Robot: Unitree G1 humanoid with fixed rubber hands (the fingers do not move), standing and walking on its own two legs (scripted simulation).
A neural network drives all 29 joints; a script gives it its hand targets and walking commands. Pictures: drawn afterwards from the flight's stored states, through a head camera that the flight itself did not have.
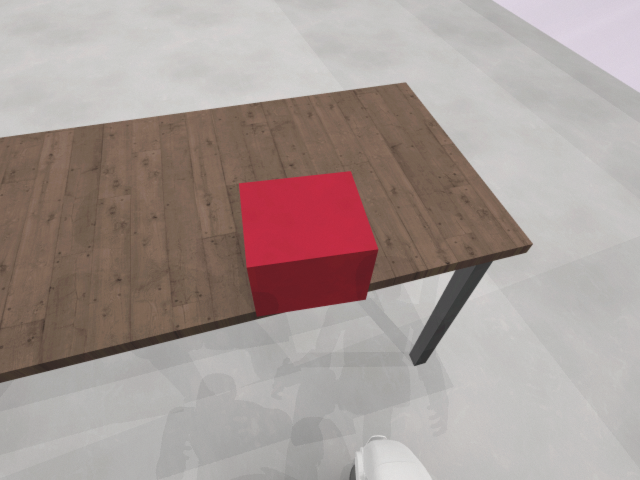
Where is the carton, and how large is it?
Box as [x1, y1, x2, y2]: [239, 171, 377, 316]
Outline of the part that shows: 350,171 239,183 246,265 257,316 365,299 377,252 377,247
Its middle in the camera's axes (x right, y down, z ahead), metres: -0.02 +0.01 +0.63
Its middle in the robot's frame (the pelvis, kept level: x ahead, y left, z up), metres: +0.45 +0.01 -0.03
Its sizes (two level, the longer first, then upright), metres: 0.181 0.161 0.141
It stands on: a table, 0.67 m high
